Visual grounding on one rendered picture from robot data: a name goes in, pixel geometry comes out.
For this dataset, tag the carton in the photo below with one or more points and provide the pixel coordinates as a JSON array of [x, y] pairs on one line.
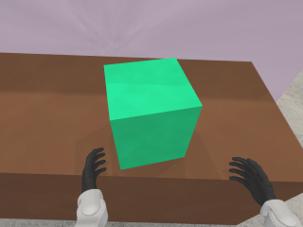
[[153, 111]]

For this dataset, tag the pedestal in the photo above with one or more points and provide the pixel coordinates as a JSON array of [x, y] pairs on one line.
[[54, 111]]

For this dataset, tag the right robot hand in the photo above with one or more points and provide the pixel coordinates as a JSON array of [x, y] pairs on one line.
[[254, 179]]

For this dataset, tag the left robot hand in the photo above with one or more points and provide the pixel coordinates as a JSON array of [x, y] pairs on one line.
[[89, 173]]

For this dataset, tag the left robot forearm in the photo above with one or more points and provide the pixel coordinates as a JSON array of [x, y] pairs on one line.
[[92, 210]]

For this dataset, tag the right robot forearm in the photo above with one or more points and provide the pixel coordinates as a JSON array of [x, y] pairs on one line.
[[276, 213]]

